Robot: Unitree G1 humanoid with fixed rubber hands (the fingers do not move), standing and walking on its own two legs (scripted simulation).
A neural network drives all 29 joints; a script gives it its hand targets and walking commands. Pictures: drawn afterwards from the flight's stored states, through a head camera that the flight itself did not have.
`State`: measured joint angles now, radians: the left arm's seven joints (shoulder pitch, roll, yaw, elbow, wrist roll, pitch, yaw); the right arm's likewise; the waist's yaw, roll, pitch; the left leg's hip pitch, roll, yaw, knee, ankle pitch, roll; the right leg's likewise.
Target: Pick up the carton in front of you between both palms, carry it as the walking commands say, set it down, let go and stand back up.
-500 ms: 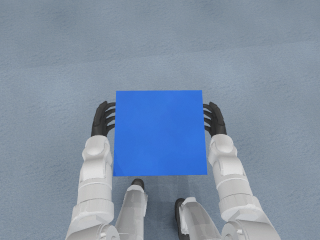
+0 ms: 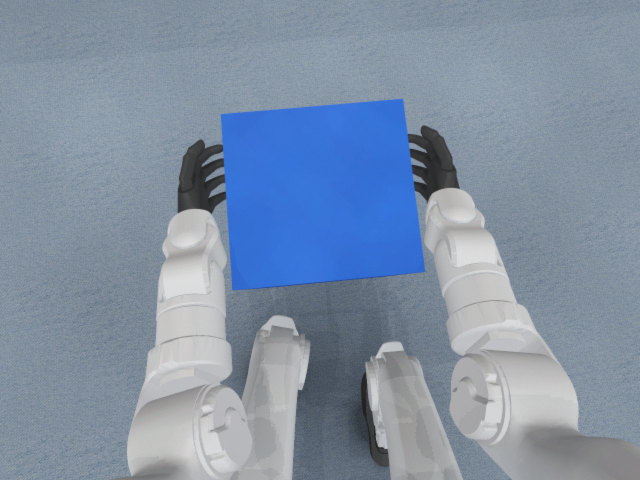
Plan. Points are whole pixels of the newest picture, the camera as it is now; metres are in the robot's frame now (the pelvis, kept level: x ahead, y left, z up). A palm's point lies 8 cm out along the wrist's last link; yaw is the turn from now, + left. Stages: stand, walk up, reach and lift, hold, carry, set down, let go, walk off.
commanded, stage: set down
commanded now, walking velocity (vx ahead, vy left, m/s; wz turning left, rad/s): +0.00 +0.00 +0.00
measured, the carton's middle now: (319, 212) +0.44 +0.07 -0.16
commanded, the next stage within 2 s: none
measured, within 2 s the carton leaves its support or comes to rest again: rests again in 1.48 s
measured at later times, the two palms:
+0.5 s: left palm (215, 230) +0.41 +0.23 -0.24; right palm (395, 199) +0.50 -0.05 -0.24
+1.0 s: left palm (223, 235) +0.41 +0.24 -0.32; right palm (382, 203) +0.51 -0.05 -0.33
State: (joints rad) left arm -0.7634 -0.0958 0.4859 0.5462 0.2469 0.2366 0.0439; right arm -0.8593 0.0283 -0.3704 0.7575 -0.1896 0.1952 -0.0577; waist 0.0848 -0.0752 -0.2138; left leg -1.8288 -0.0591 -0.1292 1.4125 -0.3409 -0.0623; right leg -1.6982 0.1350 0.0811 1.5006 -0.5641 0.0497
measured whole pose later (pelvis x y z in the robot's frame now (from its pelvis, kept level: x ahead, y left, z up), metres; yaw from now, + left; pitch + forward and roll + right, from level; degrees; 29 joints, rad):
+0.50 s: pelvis -0.03 -0.01 -0.11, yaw -1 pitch +48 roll -2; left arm -0.98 -0.03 0.57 0.63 0.18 0.21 0.07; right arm -1.19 -0.10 -0.23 0.96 -0.12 0.19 -0.11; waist 0.15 -0.08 -0.07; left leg -2.22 -0.08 -0.14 1.77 -0.38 -0.11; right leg -2.11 0.20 0.07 1.89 -0.62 0.06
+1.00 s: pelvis -0.03 -0.02 -0.17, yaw -1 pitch +47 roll +3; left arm -1.13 0.03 0.66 0.76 0.15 0.18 0.05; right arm -1.42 -0.18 -0.09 1.12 -0.10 0.20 -0.14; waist 0.19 -0.06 0.08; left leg -2.36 -0.03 -0.10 1.93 -0.40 -0.12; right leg -2.28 0.23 0.08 2.09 -0.62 0.06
